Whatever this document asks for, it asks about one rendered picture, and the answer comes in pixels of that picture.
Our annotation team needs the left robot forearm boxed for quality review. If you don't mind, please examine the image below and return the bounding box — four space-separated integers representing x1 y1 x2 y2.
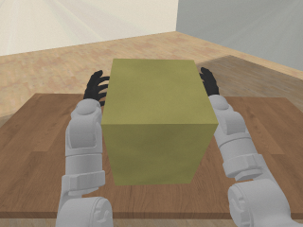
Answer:
55 98 106 227

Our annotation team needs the right robot forearm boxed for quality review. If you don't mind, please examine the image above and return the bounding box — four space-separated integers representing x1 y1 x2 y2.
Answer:
208 95 291 215

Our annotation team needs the left robot upper arm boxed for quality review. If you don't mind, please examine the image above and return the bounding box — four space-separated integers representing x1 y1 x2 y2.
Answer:
56 197 114 227

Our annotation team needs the robot left hand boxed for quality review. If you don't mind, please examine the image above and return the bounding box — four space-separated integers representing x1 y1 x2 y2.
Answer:
83 70 110 107

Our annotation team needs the right robot upper arm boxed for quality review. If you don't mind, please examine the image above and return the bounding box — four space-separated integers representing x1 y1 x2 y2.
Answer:
227 179 303 227

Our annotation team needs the robot right hand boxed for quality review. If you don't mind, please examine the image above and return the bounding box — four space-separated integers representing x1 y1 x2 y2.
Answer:
199 67 220 96

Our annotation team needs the carton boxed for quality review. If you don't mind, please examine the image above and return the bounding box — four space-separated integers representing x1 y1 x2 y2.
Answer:
100 58 219 186

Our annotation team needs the table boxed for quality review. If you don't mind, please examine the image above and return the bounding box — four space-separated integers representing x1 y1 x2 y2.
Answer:
0 93 303 219

